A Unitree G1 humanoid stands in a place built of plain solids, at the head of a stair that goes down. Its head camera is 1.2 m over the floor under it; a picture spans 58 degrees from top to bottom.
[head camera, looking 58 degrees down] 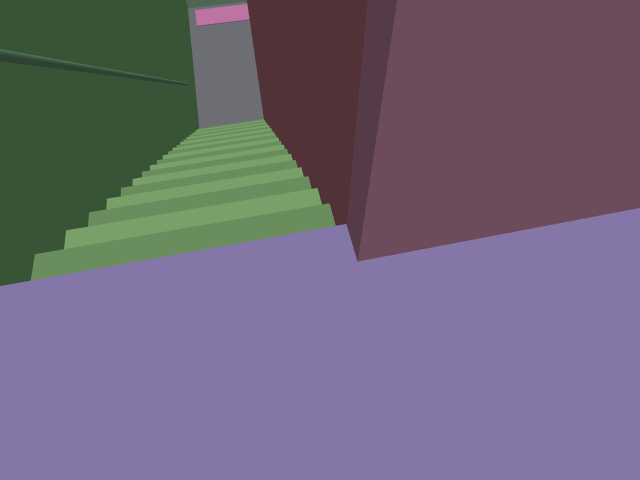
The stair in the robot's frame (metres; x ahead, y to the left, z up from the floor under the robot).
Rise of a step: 0.19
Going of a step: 0.24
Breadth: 1.12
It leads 12 degrees to the left of straight ahead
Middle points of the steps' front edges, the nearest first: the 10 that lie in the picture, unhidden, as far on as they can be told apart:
0.70 0.46 0.00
0.93 0.51 -0.19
1.16 0.56 -0.38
1.39 0.61 -0.57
1.62 0.66 -0.75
1.85 0.71 -0.94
2.08 0.76 -1.13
2.31 0.81 -1.32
2.54 0.86 -1.51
2.77 0.91 -1.70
